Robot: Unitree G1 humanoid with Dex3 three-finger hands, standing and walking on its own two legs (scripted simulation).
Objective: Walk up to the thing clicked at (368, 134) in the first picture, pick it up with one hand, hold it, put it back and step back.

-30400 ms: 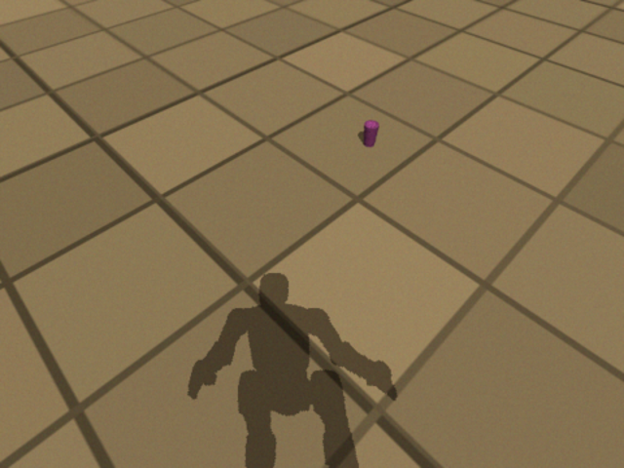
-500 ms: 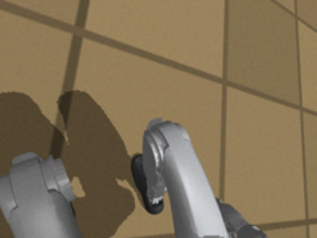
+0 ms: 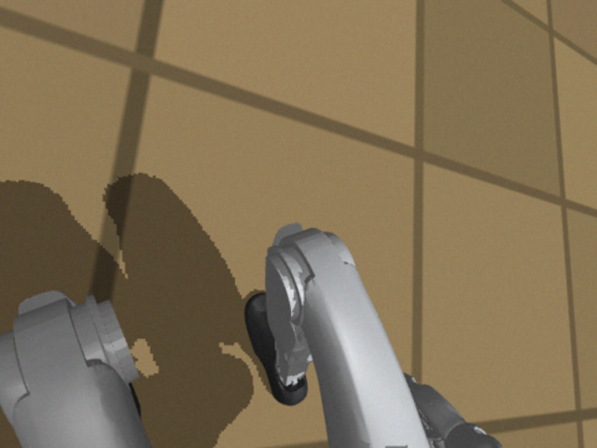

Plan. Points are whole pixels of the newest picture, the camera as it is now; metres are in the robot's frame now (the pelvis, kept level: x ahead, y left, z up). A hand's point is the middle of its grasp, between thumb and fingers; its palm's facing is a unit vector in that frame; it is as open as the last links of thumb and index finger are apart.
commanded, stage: settle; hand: left
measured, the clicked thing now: out of the picture +0.45 +0.34 -0.24
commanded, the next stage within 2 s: withdraw in 0.98 s
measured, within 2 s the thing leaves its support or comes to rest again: neither
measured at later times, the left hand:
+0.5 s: hand out of the picture +0.45 +0.39 -0.17, palm faces -0.39 -0.11 -0.91, open 5.2 cm
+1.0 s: hand out of the picture +0.45 +0.39 -0.08, palm faces -0.43 -0.11 -0.90, open 4.8 cm
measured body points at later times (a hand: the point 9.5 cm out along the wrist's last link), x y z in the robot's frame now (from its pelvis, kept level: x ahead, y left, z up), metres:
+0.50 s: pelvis +0.00 +0.00 +0.01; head +0.25 +0.13 +0.36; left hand +0.47 +0.39 -0.12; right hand +0.08 -0.27 -0.06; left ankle +0.06 +0.13 -0.27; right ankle +0.12 -0.13 -0.27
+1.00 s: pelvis -0.01 -0.01 +0.04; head +0.22 +0.10 +0.41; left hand +0.47 +0.39 -0.03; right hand +0.08 -0.28 -0.05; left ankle +0.06 +0.13 -0.27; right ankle +0.12 -0.13 -0.27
